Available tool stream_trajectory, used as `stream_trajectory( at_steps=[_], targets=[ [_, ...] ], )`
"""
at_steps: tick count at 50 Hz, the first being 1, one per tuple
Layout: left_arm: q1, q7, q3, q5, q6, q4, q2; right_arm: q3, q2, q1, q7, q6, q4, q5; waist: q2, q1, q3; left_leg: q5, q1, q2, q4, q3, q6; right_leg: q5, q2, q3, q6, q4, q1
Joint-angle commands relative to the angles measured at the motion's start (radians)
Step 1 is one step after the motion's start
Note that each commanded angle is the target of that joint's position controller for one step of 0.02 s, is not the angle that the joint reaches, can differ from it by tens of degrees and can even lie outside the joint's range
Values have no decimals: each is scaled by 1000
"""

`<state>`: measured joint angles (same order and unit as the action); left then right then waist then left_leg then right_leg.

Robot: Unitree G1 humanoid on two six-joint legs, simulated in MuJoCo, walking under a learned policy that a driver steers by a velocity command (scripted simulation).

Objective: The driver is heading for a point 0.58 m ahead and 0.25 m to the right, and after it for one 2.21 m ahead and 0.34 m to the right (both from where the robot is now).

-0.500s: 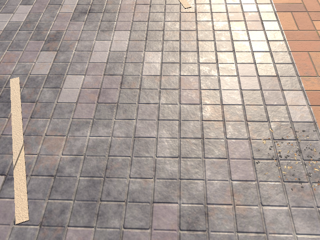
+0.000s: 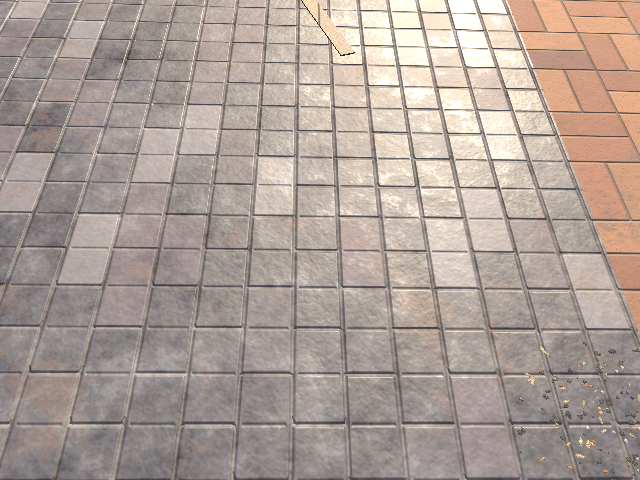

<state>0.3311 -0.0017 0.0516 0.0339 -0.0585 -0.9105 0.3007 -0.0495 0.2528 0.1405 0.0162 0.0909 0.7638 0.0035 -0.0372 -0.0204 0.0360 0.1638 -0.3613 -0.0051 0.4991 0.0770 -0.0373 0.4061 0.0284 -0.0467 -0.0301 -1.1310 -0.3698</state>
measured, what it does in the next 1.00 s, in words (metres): walks ahead, turning right: right foot, then left foot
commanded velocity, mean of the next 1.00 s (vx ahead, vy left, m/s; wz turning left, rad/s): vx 0.45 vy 0.00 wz -0.46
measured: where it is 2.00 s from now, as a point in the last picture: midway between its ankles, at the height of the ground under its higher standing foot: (397, 411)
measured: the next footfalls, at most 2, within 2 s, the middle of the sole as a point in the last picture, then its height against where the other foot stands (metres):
right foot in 0.42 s outside the picture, level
left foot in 0.88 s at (368, 371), level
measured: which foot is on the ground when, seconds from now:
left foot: down 0.00-0.40, up 0.42-0.86, down 0.88-1.00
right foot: up 0.00-0.40, down 0.42-0.90, up 0.92-1.00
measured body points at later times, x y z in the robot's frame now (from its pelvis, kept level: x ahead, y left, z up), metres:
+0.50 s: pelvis +0.27 -0.07 -0.01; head +0.31 -0.09 +0.44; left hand +0.49 +0.15 -0.11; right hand +0.27 -0.36 -0.14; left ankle +0.15 +0.11 -0.64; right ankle +0.33 -0.15 -0.73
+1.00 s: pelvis +0.54 -0.11 -0.01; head +0.57 -0.12 +0.44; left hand +0.75 +0.10 -0.13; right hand +0.57 -0.42 -0.11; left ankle +0.68 -0.07 -0.73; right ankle +0.38 -0.17 -0.66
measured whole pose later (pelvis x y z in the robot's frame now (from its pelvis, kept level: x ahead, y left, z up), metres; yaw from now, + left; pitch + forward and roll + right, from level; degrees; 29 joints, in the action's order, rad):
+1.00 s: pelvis +0.54 -0.11 -0.01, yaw -29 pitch +1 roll +1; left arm 0.29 0.03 0.06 0.00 0.00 -0.75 0.29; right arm -0.04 0.26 0.08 0.04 0.09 0.79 0.01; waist -0.02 -0.02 0.05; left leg 0.10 -0.43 0.05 0.50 -0.02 -0.03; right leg 0.55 -0.06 -0.12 0.04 -1.13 -0.35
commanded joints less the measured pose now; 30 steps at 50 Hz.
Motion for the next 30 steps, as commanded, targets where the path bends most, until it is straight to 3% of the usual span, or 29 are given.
stream_trajectory(
  at_steps=[1, 4, 8, 11, 15, 18, 19, 20, 21, 22, 23, 24, 25, 26, 27, 30],
  targets=[
    [-9, 6, 33, 0, 4, 76, 84, -27, 93, 53, -3, 19, -6, 9, 167, 27, -54, 34, 230, -266, -333, -275, -133, -116, 114, -58, 3, -36, -240],
    [-23, 10, 33, -3, 33, 92, 45, -37, 111, 38, -7, 35, 19, 14, 127, 4, -15, -109, 181, -258, -378, -138, -146, -203, 120, -60, 22, 8, -262],
    [-112, -5, 31, -12, 27, 129, 29, -45, 139, 60, -24, 28, 48, 16, 95, 22, 12, -198, 226, -232, -389, 1, -133, -404, 109, -41, 32, 230, -302],
    [-223, -27, 18, -16, 21, 170, 6, -52, 167, 97, -34, 16, 66, 7, 71, 67, 43, -215, 271, -242, -395, 66, -125, -478, 96, 26, 21, 382, -287],
    [-315, -50, 15, -14, 23, 231, 12, -65, 193, 154, -35, -15, 96, -14, 67, 91, 70, -319, 433, -289, -330, 104, -111, -394, 78, 69, -15, 479, -337],
    [-265, -59, 36, -14, 30, 251, 54, -77, 231, 129, -41, -39, 91, -27, 112, 33, 5, -743, 493, -295, -158, 143, -79, -244, -1, 147, -69, 489, -205],
    [-178, -57, 54, -10, 33, 236, 84, -80, 241, 115, -43, -47, 87, -30, 123, -21, -47, -869, 482, -284, -23, 155, -66, -204, -42, 171, -94, 492, -89],
    [-25, -48, 84, -7, 34, 199, 133, -76, 237, 94, -44, -52, 81, -35, 104, -108, -125, -852, 403, -246, 184, 178, -35, -260, -87, 174, -131, 562, 132],
    [126, -25, 120, -6, 45, 164, 224, -59, 196, 111, -45, -44, 65, -12, -10, -160, -215, -529, 158, -197, 494, 180, 15, -260, 14, -25, -189, 599, 434],
    [78, -22, 128, 1, 34, 173, 317, -12, 43, 204, -28, -14, 12, 21, -248, -22, -292, 404, -293, 25, 824, 58, 75, -94, 254, -602, -384, 707, 738],
    [105, -29, 100, -10, 18, 202, 227, -22, 123, 90, -13, 29, 1, -20, -111, -100, -378, 433, -404, 26, 909, -159, 52, -5, 303, -769, -395, 842, 777],
    [67, -31, 85, -18, 2, 197, 176, -33, 165, -1, -6, 51, -28, -55, -65, -106, -237, 334, -476, -22, 880, -162, 23, -85, 280, -628, -343, 860, 685],
    [5, -30, 76, -14, -6, 205, 149, -30, 155, -8, -11, 62, -24, -42, 14, -60, -161, 248, -435, -67, 792, -163, 12, -186, 235, -507, -307, 853, 542],
    [-63, -27, 66, -15, -6, 219, 113, -37, 162, -3, -18, 61, -9, -14, 34, -19, -109, 201, -366, -96, 702, -161, 19, -296, 195, -408, -282, 860, 408],
    [-98, -22, 56, -28, -8, 238, 93, -43, 169, 20, -18, 50, -4, -6, 12, 14, -97, 164, -294, -115, 659, -169, 27, -373, 171, -359, -274, 880, 324],
    [-91, -5, 61, -23, -12, 243, 120, -40, 136, 20, -19, 17, -11, 10, 18, 36, -70, 105, -243, -107, 522, -141, 77, -500, 139, -277, -276, 915, 203]
  ],
)
Velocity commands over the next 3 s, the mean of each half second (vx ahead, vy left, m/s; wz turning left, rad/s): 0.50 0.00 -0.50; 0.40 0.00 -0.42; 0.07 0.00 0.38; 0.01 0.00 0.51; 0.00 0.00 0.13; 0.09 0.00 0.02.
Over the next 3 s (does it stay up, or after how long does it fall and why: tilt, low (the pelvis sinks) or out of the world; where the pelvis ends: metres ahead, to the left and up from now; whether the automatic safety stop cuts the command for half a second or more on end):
stays up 0.65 -0.14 0.01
